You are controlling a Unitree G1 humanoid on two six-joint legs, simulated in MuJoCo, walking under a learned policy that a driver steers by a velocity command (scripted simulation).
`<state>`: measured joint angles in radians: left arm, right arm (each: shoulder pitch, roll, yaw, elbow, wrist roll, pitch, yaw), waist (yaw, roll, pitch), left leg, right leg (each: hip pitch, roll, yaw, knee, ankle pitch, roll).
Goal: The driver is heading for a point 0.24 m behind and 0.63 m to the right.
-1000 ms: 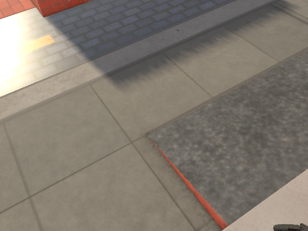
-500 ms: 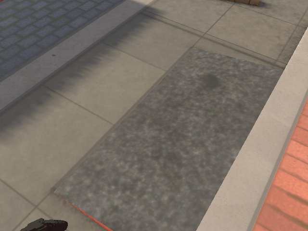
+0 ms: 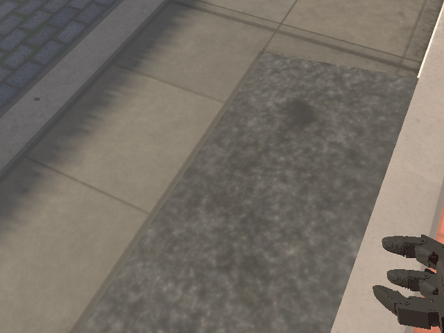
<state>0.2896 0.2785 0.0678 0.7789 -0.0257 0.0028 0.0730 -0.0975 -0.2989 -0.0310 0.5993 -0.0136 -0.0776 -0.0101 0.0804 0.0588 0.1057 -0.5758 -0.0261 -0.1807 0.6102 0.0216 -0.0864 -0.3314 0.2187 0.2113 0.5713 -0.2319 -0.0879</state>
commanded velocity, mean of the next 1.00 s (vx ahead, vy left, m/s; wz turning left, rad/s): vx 0.49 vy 0.00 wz -0.95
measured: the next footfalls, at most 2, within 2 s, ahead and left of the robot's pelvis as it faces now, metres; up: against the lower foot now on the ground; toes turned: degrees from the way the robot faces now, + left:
left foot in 0.06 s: +0.22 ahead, +0.12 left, -0.04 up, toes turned -9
right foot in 0.44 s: +0.09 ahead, -0.12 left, +0.00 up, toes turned -27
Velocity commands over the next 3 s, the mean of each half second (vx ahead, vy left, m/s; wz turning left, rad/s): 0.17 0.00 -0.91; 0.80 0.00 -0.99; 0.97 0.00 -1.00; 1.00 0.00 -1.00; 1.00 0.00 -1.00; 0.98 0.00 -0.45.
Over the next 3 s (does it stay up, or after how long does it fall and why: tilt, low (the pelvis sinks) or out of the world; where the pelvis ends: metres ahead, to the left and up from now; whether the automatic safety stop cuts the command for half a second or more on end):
stays up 0.05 -1.73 -0.02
